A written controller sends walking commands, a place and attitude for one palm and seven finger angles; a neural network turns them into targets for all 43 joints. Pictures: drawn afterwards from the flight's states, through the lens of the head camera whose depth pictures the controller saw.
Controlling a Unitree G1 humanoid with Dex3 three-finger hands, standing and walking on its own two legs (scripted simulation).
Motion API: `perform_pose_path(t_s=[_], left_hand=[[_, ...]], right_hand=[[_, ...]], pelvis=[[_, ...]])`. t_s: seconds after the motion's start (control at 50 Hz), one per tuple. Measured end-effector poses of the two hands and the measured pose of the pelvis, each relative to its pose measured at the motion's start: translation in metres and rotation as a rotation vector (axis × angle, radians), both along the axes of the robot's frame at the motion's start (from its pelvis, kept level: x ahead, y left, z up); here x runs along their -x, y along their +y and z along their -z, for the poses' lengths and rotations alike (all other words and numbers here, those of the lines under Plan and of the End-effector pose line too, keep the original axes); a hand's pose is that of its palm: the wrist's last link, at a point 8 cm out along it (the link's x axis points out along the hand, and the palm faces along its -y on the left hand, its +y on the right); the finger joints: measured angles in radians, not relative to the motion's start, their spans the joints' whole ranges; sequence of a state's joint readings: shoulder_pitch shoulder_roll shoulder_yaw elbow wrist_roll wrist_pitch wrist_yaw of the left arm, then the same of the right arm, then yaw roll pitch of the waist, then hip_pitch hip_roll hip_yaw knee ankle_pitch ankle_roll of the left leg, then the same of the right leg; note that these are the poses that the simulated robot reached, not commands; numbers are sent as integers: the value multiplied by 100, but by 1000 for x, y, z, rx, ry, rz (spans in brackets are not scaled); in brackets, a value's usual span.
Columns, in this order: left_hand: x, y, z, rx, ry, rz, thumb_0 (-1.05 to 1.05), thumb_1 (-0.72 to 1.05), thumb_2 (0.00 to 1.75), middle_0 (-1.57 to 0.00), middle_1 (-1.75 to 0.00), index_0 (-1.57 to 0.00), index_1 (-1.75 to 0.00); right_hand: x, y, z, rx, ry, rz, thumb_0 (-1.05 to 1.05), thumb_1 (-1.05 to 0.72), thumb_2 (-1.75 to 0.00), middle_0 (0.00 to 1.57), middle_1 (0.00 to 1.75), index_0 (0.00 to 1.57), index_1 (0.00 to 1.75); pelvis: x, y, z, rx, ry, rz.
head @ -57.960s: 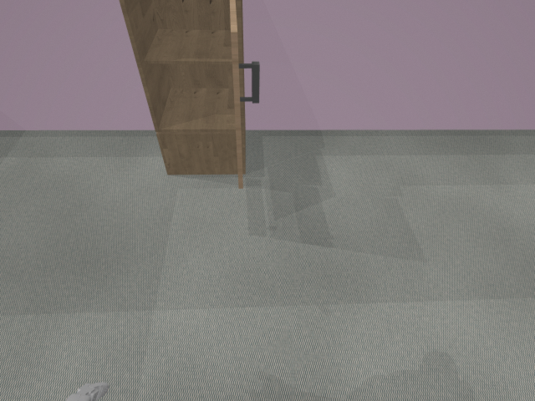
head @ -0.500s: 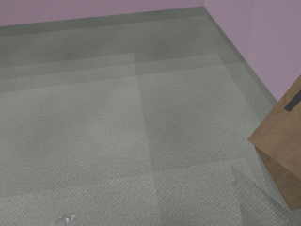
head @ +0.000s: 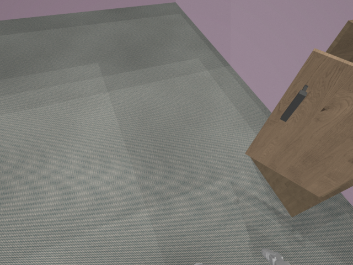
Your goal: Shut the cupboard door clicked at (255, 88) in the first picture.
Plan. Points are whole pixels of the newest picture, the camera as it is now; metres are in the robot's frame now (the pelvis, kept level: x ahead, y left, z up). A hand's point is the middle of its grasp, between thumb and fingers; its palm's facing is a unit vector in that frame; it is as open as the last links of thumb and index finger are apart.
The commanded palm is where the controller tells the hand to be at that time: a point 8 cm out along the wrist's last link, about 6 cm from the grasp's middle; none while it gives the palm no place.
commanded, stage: turn to face it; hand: left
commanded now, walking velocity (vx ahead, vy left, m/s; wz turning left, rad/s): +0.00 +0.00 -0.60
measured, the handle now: (294, 103) +0.64 -0.35 -0.03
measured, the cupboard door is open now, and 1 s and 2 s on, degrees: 32 32 32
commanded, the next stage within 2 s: take the last steps up to it in 0.76 s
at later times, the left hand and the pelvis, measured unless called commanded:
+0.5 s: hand (132, 242) +0.18 +0.12 -0.14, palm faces -0.29 -0.92 -0.27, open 7.4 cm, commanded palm none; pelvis +0.03 -0.05 +0.01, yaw -17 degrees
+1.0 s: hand (133, 228) +0.22 +0.13 -0.16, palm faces -0.44 -0.88 -0.20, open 7.4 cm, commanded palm none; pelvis +0.07 -0.03 +0.01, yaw -28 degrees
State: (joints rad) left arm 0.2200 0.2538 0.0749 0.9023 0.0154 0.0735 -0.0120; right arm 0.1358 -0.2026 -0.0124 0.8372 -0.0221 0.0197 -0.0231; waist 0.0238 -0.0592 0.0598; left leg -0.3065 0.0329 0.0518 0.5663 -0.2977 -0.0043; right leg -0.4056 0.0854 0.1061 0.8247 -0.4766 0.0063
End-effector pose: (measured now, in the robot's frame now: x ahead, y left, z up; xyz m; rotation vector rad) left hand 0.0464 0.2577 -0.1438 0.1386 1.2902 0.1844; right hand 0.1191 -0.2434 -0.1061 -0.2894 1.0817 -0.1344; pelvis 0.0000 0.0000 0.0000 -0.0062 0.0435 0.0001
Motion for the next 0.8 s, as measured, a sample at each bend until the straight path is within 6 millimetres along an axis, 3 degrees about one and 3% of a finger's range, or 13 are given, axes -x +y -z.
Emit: perform_pose_path(t_s=[0.1,0.18,0.32,0.38,0.46,0.58,0.72,0.8], left_hand=[[-31,8,-10,-5,-9,74,1,91,90,-20,-30,-20,-29],[-61,2,-17,-19,-23,145,1,91,90,-19,-30,-20,-29],[-125,-42,-22,-53,-106,304,1,91,90,-19,-30,-20,-29],[-141,-64,-25,-69,-145,352,1,91,90,-19,-30,-20,-29],[-144,-83,-33,-67,-134,379,0,91,90,-20,-30,-20,-29],[-145,-97,-29,-28,-90,412,0,91,90,-20,-30,-21,-29],[-154,-86,-7,17,-45,418,1,90,90,-20,-30,-21,-30],[-165,-76,4,23,-17,429,1,91,90,-20,-30,-21,-29]], right_hand=[[28,-1,-6,8,43,63,0,-90,-90,21,30,20,30],[56,-11,-1,-4,85,145,0,-90,-90,21,30,20,30],[113,-47,30,-48,168,307,0,-90,-90,21,30,20,30],[128,-64,42,-51,212,366,0,-90,-90,21,30,20,30],[127,-73,32,-52,208,402,0,-91,-90,20,30,20,30],[105,-72,16,-57,134,424,0,-91,-90,20,30,19,30],[76,-53,9,-34,64,443,0,-91,-90,20,30,20,30],[74,-37,7,-19,56,450,0,-91,-90,20,30,20,30]], pelvis=[[-6,2,-8,22,-8,65],[-10,-2,-10,31,-11,119],[-20,-29,6,9,-18,212],[-22,-37,10,10,-16,243],[-26,-43,-1,-7,-11,279],[-36,-46,-9,-14,-7,325],[-58,-32,-2,12,-10,376],[-66,-24,2,13,-16,414]])
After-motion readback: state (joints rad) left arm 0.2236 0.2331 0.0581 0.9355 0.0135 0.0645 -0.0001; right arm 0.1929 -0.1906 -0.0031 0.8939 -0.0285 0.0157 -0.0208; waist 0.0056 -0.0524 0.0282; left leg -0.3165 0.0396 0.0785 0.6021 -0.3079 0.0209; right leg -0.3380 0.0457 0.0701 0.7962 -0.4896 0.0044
